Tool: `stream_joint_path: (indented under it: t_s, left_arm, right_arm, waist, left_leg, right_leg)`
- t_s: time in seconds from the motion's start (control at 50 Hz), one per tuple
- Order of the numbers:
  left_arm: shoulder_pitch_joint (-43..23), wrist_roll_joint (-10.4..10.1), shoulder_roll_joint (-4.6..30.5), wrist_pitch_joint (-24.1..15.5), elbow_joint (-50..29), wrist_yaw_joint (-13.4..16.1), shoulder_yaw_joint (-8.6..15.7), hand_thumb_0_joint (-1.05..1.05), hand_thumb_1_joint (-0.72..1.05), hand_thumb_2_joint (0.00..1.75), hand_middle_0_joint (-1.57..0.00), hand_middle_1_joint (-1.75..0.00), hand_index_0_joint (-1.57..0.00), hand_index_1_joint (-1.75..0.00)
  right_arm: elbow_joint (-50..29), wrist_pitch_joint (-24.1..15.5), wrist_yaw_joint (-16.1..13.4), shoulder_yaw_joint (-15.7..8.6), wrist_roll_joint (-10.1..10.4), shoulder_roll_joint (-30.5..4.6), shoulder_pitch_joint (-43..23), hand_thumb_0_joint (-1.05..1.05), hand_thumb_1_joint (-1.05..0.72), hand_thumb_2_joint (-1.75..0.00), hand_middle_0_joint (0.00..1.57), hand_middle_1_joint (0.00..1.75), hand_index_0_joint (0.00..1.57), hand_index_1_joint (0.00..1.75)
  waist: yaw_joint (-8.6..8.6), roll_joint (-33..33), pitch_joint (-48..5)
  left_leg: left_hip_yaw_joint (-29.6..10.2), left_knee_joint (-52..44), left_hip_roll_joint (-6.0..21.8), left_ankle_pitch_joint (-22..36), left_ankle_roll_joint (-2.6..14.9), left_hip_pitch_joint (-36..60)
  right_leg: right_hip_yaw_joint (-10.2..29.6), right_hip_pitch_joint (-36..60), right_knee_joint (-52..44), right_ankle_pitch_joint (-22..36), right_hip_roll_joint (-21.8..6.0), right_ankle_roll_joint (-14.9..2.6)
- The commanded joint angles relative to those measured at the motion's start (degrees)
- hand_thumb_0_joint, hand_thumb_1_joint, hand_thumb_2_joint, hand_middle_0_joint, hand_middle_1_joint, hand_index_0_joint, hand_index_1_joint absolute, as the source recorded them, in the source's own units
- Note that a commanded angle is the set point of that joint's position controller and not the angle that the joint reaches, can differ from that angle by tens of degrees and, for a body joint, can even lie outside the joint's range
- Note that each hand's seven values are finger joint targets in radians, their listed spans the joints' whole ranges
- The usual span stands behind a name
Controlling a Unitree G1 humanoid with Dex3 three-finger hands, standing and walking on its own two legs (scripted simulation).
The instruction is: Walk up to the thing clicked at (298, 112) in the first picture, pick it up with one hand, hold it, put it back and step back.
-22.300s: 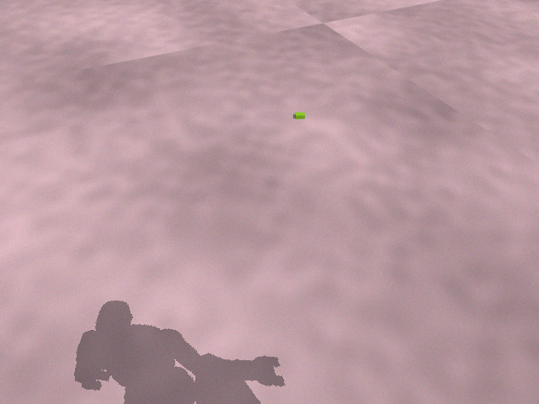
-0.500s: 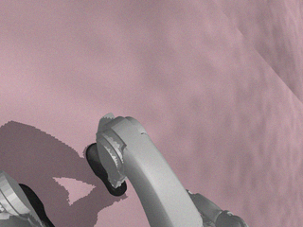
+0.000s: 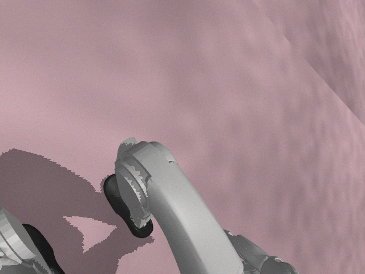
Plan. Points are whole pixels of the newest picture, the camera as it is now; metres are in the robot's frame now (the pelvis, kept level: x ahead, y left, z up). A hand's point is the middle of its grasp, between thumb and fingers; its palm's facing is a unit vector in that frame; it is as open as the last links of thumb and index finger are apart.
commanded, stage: close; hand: left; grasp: from above
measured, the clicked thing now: out of the picture +0.47 +0.36 -0.32
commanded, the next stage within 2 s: settle in 0.78 s
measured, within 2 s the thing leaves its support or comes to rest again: leaves its support in 1.18 s
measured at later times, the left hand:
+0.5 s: hand out of the picture +0.45 +0.35 -0.27, palm faces -0.32 -0.28 -0.90, open 7.1 cm
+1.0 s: hand out of the picture +0.45 +0.35 -0.27, palm faces -0.33 -0.28 -0.90, open 6.8 cm
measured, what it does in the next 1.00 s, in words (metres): stands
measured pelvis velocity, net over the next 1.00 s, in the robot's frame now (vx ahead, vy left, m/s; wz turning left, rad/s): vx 0.00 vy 0.00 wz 0.00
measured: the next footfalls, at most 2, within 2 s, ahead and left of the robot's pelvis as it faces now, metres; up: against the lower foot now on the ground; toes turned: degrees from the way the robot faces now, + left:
none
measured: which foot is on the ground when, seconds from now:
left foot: down 0.00-1.00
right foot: down 0.00-1.00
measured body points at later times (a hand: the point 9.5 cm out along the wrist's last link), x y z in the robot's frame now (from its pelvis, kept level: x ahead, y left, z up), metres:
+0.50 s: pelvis +0.00 +0.00 +0.00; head +0.30 +0.14 +0.30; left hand +0.47 +0.36 -0.22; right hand +0.05 -0.23 -0.04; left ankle +0.07 +0.13 -0.29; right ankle +0.12 -0.10 -0.29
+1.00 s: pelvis +0.00 +0.00 +0.00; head +0.30 +0.14 +0.30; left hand +0.47 +0.36 -0.22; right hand +0.04 -0.23 -0.04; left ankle +0.07 +0.13 -0.29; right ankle +0.12 -0.10 -0.29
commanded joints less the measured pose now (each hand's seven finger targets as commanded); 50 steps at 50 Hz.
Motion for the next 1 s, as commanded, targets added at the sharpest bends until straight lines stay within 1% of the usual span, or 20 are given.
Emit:
stream_joint_path:
  t_s: [0.0,0.12,0.16,0.18,0.24,0.32,0.36,0.42,0.44,0.46,0.54,0.6,0.64,0.68,0.74,0.78,0.84,0.86,0.88,0.98]
  left_arm:
    - [-13.0,-0.5,9.9,0.2,-5.8,1.8,-2.2,0.0,0.42,0.21,-0.86,-0.33,-0.88,-0.31]
    - [-12.9,-0.1,10.1,0.0,-6.3,2.0,-2.5,0.0,0.44,0.19,-0.88,-0.31,-0.89,-0.29]
    - [-13.4,0.1,11.8,0.0,-7.4,2.4,-1.3,0.0,0.44,0.18,-0.87,-0.3,-0.89,-0.29]
    - [-12.3,0.4,10.7,0.1,-6.2,2.5,-1.7,0.0,0.45,0.19,-0.89,-0.3,-0.9,-0.28]
    - [-12.6,0.5,10.1,0.3,-6.9,2.8,-2.1,0.0,0.46,0.18,-0.91,-0.27,-0.91,-0.26]
    - [-11.4,-0.4,11.6,0.5,-6.6,3.4,0.1,0.0,0.46,0.17,-0.9,-0.28,-0.91,-0.26]
    - [-11.3,-0.6,10.1,0.6,-6.6,3.0,-0.8,0.0,0.47,0.17,-0.91,-0.27,-0.92,-0.26]
    - [-12.9,-1.3,11.7,0.4,-7.7,2.2,-0.6,0.0,0.46,0.18,-0.92,-0.25,-0.92,-0.25]
    - [-11.4,-1.5,11.3,0.4,-6.8,1.9,-0.3,0.0,0.46,0.18,-0.91,-0.26,-0.92,-0.25]
    - [-11.5,-1.5,12.1,0.2,-6.6,1.9,-0.2,0.0,0.48,0.18,-0.92,-0.25,-0.93,-0.25]
    - [-11.4,-1.1,11.4,-0.4,-6.3,1.0,-1.0,0.0,0.53,0.17,-0.95,-0.26,-0.96,-0.25]
    - [-12.3,-0.3,11.4,-0.8,-6.8,1.0,-1.4,0.0,0.57,0.17,-0.97,-0.26,-0.99,-0.25]
    - [-12.1,-0.2,10.1,-1.0,-6.0,1.1,-1.9,0.0,0.6,0.16,-0.99,-0.26,-1.01,-0.24]
    - [-13.3,0.4,10.3,-1.2,-7.3,1.4,-2.2,0.0,0.61,0.16,-1.0,-0.26,-1.02,-0.24]
    - [-12.4,0.5,10.5,-1.1,-6.4,1.7,-2.2,0.0,0.63,0.16,-1.03,-0.23,-1.04,-0.22]
    - [-12.3,0.6,11.6,-1.0,-6.5,2.2,-1.2,0.0,0.61,0.17,-1.02,-0.22,-1.03,-0.22]
    - [-12.0,0.3,10.5,-0.7,-5.9,2.5,-1.3,0.0,0.63,0.18,-1.04,-0.23,-1.05,-0.22]
    - [-12.5,0.6,10.1,-0.5,-6.0,2.4,-1.6,0.0,0.64,0.18,-1.04,-0.24,-1.05,-0.23]
    - [-12.5,0.3,10.1,-0.5,-6.5,2.4,-1.6,0.0,0.62,0.15,-1.03,-0.3,-1.06,-0.26]
    - [-13.0,-0.6,10.9,0.5,-7.5,2.0,-0.7,0.0,0.64,0.16,-1.04,-0.3,-1.08,-0.27]
  right_arm:
    - [1.8,-0.3,0.1,-4.5,0.3,-19.1,12.2,0.0,-0.89,-0.9,0.2,0.3,0.2,0.3]
    - [1.8,-0.5,0.1,-4.6,0.1,-20.1,12.1,0.0,-0.89,-0.9,0.2,0.3,0.2,0.3]
    - [2.3,-0.6,0.2,-4.4,0.4,-20.0,12.0,0.0,-0.89,-0.9,0.2,0.3,0.2,0.3]
    - [2.2,-0.5,0.3,-4.4,0.3,-19.8,11.9,0.0,-0.89,-0.9,0.2,0.3,0.2,0.3]
    - [1.5,-0.6,0.7,-4.5,0.3,-20.0,12.1,0.0,-0.89,-0.9,0.2,0.3,0.2,0.3]
    - [2.0,-0.6,0.7,-4.9,0.2,-20.2,12.0,0.0,-0.89,-0.9,0.2,0.3,0.2,0.3]
    - [1.4,-0.5,0.9,-4.8,-0.1,-19.4,12.4,0.0,-0.9,-0.9,0.2,0.3,0.2,0.3]
    - [1.6,-0.8,0.8,-5.1,0.1,-20.4,12.3,0.0,-0.9,-0.9,0.2,0.3,0.2,0.3]
    - [1.3,-0.7,0.9,-4.7,0.1,-19.6,12.7,0.0,-0.9,-0.9,0.2,0.3,0.2,0.3]
    - [1.6,-0.7,0.7,-4.6,0.1,-19.8,12.0,0.0,-0.89,-0.9,0.2,0.3,0.2,0.3]
    - [1.7,-0.5,0.4,-4.7,0.2,-19.5,11.6,0.0,-0.89,-0.9,0.2,0.3,0.2,0.3]
    - [1.8,-0.4,0.1,-4.6,0.3,-19.9,11.7,0.0,-0.89,-0.9,0.2,0.3,0.2,0.3]
    - [2.1,-0.5,0.2,-4.7,0.4,-20.0,11.6,0.0,-0.89,-0.9,0.2,0.3,0.2,0.3]
    - [1.6,-0.5,0.2,-4.7,0.5,-19.8,11.7,0.0,-0.89,-0.9,0.2,0.3,0.2,0.3]
    - [1.6,-0.6,0.1,-4.5,0.4,-19.7,11.6,0.0,-0.89,-0.9,0.2,0.3,0.2,0.3]
    - [1.8,-0.6,-0.1,-4.7,0.2,-20.3,11.8,0.0,-0.89,-0.9,0.2,0.3,0.2,0.3]
    - [2.2,-0.6,0.0,-4.7,0.2,-19.5,11.5,0.0,-0.89,-0.9,0.2,0.3,0.2,0.3]
    - [2.2,-0.6,0.2,-4.9,0.2,-19.5,12.1,0.0,-0.89,-0.9,0.2,0.3,0.2,0.3]
    - [2.2,-0.7,0.2,-5.0,0.2,-19.7,11.9,0.0,-0.9,-0.9,0.2,0.3,0.2,0.3]
    - [2.2,-1.0,0.4,-6.0,0.5,-20.0,12.4,0.0,-0.9,-0.9,0.2,0.3,0.2,0.3]
  waist:
    - [-4.84,34.2,-34.5]
    - [-4.67,35.5,-35.6]
    - [-3.61,37.6,-36.3]
    - [-3.5,38.2,-36.8]
    - [-4.41,38.0,-35.6]
    - [-3.55,37.2,-37.1]
    - [-4.14,36.1,-36.6]
    - [-4.26,35.6,-36.7]
    - [-4.34,34.1,-36.6]
    - [-3.89,33.3,-36.7]
    - [-3.81,33.6,-35.5]
    - [-3.85,35.0,-36.3]
    - [-4.36,34.9,-35.1]
    - [-4.42,35.7,-34.4]
    - [-4.16,34.1,-33.9]
    - [-3.85,34.3,-35.4]
    - [-3.54,35.5,-36.0]
    - [-4.07,36.2,-35.2]
    - [-3.96,36.0,-35.1]
    - [-3.62,36.4,-36.8]
  left_leg:
    - [2.9,-13.9,2.6,12.0,-0.95,27.2]
    - [2.5,-14.5,2.9,12.8,-1.34,28.9]
    - [2.4,-14.7,2.9,14.4,-1.75,30.3]
    - [2.2,-14.9,2.9,15.0,-1.87,31.1]
    - [2.3,-14.5,2.9,15.0,-1.66,30.3]
    - [3.2,-14.1,2.8,15.8,-1.5,29.8]
    - [3.7,-13.7,2.6,15.1,-1.18,28.8]
    - [4.0,-12.9,2.5,14.3,-0.7,27.7]
    - [4.0,-12.8,2.4,14.5,-0.54,27.5]
    - [4.1,-12.7,2.5,13.1,-0.43,26.1]
    - [3.2,-14.1,2.5,10.3,-0.76,26.0]
    - [2.7,-14.6,2.7,11.0,-1.17,27.9]
    - [1.9,-15.1,2.8,11.0,-1.46,28.7]
    - [2.3,-14.8,2.7,10.8,-1.39,28.3]
    - [3.1,-14.0,2.5,10.8,-0.98,26.5]
    - [3.6,-14.0,2.5,11.4,-1.01,27.1]
    - [3.1,-14.5,2.7,12.0,-1.46,28.6]
    - [2.8,-14.9,2.7,12.4,-1.59,29.0]
    - [2.7,-14.7,2.7,12.2,-1.56,28.8]
    - [3.3,-14.4,2.6,12.8,-1.29,29.1]
  right_leg:
    - [-3.6,20.6,-11.7,15.7,1.3,-2.76]
    - [-4.1,21.2,-11.6,16.2,1.5,-2.85]
    - [-4.0,20.4,-10.6,17.2,1.3,-3.09]
    - [-4.1,20.5,-10.4,17.3,1.4,-3.16]
    - [-4.0,20.0,-10.7,17.6,1.3,-3.07]
    - [-3.8,22.5,-11.4,18.7,1.6,-2.84]
    - [-3.5,23.6,-11.9,18.7,1.6,-2.76]
    - [-3.1,23.2,-12.2,18.0,1.5,-2.62]
    - [-3.0,24.2,-12.5,18.3,1.4,-2.44]
    - [-3.1,24.1,-12.9,17.1,1.7,-2.43]
    - [-3.5,22.5,-12.4,14.0,1.6,-2.93]
    - [-4.1,21.2,-11.5,14.3,1.5,-3.1]
    - [-4.4,19.4,-10.7,14.2,1.2,-3.18]
    - [-4.1,19.1,-10.8,14.3,1.3,-3.22]
    - [-3.6,20.1,-11.7,14.8,1.3,-2.85]
    - [-3.6,21.6,-12.2,15.5,1.7,-2.75]
    - [-3.8,20.8,-11.5,15.7,1.6,-2.93]
    - [-4.0,20.1,-11.1,15.8,1.3,-3.08]
    - [-3.8,20.2,-11.2,15.9,1.4,-3.02]
    - [-3.2,20.8,-11.7,16.3,1.3,-2.96]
